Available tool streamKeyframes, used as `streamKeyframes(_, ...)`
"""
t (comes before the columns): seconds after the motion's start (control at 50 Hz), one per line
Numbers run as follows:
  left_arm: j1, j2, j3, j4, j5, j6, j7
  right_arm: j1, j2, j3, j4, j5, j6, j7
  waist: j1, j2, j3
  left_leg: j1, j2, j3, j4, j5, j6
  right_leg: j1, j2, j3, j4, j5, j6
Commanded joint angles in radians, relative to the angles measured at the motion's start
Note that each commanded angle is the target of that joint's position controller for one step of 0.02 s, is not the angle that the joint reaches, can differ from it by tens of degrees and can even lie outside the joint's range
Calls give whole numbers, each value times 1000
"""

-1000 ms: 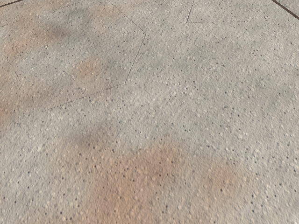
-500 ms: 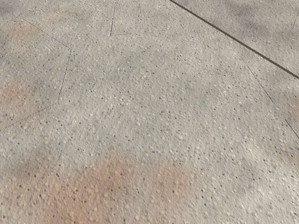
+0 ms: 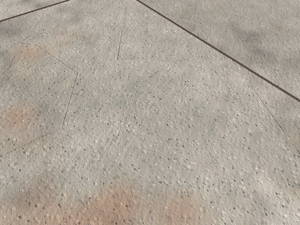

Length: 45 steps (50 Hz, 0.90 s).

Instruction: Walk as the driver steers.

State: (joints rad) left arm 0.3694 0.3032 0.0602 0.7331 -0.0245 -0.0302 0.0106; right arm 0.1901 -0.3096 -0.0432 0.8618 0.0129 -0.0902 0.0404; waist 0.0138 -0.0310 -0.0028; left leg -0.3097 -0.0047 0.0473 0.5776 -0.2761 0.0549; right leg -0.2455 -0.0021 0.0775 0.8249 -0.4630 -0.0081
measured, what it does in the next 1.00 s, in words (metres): walks ahead: right foot, then left foot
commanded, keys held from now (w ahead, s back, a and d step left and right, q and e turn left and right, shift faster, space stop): w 0.34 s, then w+q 0.10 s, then no key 0.56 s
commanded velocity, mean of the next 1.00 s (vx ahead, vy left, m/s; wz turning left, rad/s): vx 0.31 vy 0.00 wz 0.05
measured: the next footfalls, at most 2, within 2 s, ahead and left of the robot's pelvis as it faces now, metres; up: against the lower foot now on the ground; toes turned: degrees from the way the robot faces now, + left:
right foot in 0.46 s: +0.42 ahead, -0.12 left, +0.00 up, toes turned +1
left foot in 0.86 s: +0.49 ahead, +0.12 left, +0.00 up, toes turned +4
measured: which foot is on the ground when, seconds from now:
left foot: down 0.00-0.46, up 0.48-0.84, down 0.86-1.00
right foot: up 0.00-0.44, down 0.46-1.00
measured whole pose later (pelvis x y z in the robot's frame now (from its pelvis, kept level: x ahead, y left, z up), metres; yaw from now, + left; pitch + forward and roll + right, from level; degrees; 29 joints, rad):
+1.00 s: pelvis +0.41 +0.00 +0.00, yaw +4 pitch +0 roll -1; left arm 0.18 0.26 0.02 0.90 0.02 -0.02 0.01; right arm 0.12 -0.24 -0.02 0.79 -0.01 0.01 -0.01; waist 0.02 -0.01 0.02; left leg -0.33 0.01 -0.01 0.52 -0.19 0.01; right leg -0.16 -0.01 -0.06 0.48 -0.31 0.01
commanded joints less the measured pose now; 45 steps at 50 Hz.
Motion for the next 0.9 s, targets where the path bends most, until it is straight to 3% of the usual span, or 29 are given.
streamKeyframes(0.02,-112,128,26,-132,-22,-48,4,124,-158,-31,-20,-12,-15,-7,-75,178,89,327,351,-623,-424,-434,187,-587,-65,24,342,54,-36)
streamKeyframes(0.04,-117,115,26,-119,-5,-51,2,97,-138,-25,-30,-16,-15,-9,-61,143,86,302,307,-530,-423,-318,163,-570,-89,15,313,129,-37)
streamKeyframes(0.08,-121,89,26,-108,11,-48,-5,87,-117,-17,-36,-21,-13,-15,-45,143,75,257,240,-388,-443,-127,134,-504,-118,1,250,240,-26)
streamKeyframes(0.2,-251,28,7,-148,15,-51,-13,157,-124,-13,-12,-8,-6,-35,-76,100,75,273,186,-179,-465,273,130,-494,-103,-56,-29,463,31)
streamKeyframes(0.3,-412,3,-10,-194,3,-69,-48,244,-137,-13,18,0,12,-43,-127,89,122,298,204,-132,-463,311,130,-426,-61,-97,-254,573,20)
streamKeyframes(0.36,-465,17,-8,-219,0,-77,-67,277,-142,-19,35,6,27,-45,-115,95,133,387,249,-148,-406,422,126,-423,-42,-88,-314,508,-16)
streamKeyframes(0.38,-453,32,-2,-220,2,-79,-69,274,-149,-23,36,7,32,-47,-92,101,119,414,259,-158,-368,514,118,-391,-30,-85,-332,470,-31)
streamKeyframes(0.42,-329,88,22,-193,7,-79,-59,253,-184,-35,28,5,39,-52,-7,140,15,431,248,-160,-205,850,99,-191,23,-111,-337,398,-69)
streamKeyframes(0.44,-166,131,44,-150,6,-78,-47,228,-181,-33,18,0,44,-53,86,134,-95,362,204,-129,-22,902,73,50,23,-119,-362,445,-102)
streamKeyframes(0.46,19,190,59,-111,30,-71,-31,213,-138,-16,-17,-23,41,-55,154,72,-261,143,148,-113,262,647,37,398,-141,35,-278,544,-157)
streamKeyframes(0.48,35,255,67,-92,49,-68,-36,385,18,26,-28,-19,25,-46,46,-235,-439,-240,-52,-108,640,-220,-36,747,-430,518,-339,540,-333)
streamKeyframes(0.5,43,143,43,-99,46,-64,-35,331,-111,-4,1,6,12,-42,103,-146,-448,-290,-49,-237,756,-326,-46,682,-419,586,-422,599,-326)
streamKeyframes(0.52,-46,110,27,-98,39,-63,-32,226,-151,-22,-37,30,10,-43,85,-114,-260,-339,-8,-212,775,-283,-54,533,-382,381,-428,761,-289)
streamKeyframes(0.54,-106,86,18,-90,32,-64,-34,175,-134,-18,-50,21,11,-49,50,-33,-170,-323,36,-174,731,-230,-64,394,-332,249,-437,912,-266)
streamKeyframes(0.56,-154,64,13,-82,29,-67,-38,149,-117,-21,-55,7,18,-53,16,1,-100,-298,59,-155,671,-196,-74,271,-290,168,-468,965,-250)
streamKeyframes(0.58,-184,55,9,-74,37,-74,-40,170,-98,-21,-53,4,33,-55,-24,-21,-83,-224,84,-152,625,-161,-79,175,-265,113,-510,968,-239)
streamKeyframes(0.62,-230,46,6,-50,42,-87,-46,213,-43,-11,-41,-1,61,-59,-68,-34,-76,-118,89,-130,514,-121,-97,55,-242,45,-560,1003,-249)
streamKeyframes(0.68,-281,80,12,-13,43,-85,-38,163,-15,3,-67,-21,78,-62,-81,-65,-70,-33,96,-104,268,-4,-111,-31,-206,-54,-579,1016,-240)
streamKeyframes(0.72,-257,104,17,15,41,-70,-29,105,-31,4,-80,-20,79,-56,-52,-70,-90,2,84,-86,168,123,-109,-13,-198,-71,-582,946,-228)
streamKeyframes(0.78,-231,115,14,55,34,-49,-25,34,-65,-7,-102,-18,86,-53,-32,-51,-79,30,74,-89,76,158,-93,3,-215,-45,-565,744,-211)
streamKeyframes(0.82,-248,107,7,71,21,-37,-24,23,-72,-14,-106,-26,87,-54,-50,-44,-60,98,58,-72,-41,200,-66,-18,-199,-35,-517,554,-177)
streamKeyframes(0.84,-233,78,-3,83,17,-34,-23,22,-83,-19,-106,-34,86,-56,-52,-31,-53,150,57,-79,-115,245,-46,-33,-166,-34,-477,450,-139)
streamKeyframes(0.86,-186,42,-17,98,33,-35,-22,15,-124,-28,-118,-38,85,-64,-38,37,-58,211,128,-155,-169,465,-23,-53,-113,-58,-418,331,-78)
streamKeyframes(0.88,-77,24,-23,116,56,-38,-23,-28,-182,-35,-141,-37,91,-74,44,172,-80,260,231,-252,-147,587,45,-96,-30,-104,-354,125,-22)
streamKeyframes(0.9,-55,2,-31,127,48,-26,-11,-56,-110,-18,-133,-36,96,-71,49,234,-117,190,246,-285,-178,394,109,-35,-21,-111,-358,88,8)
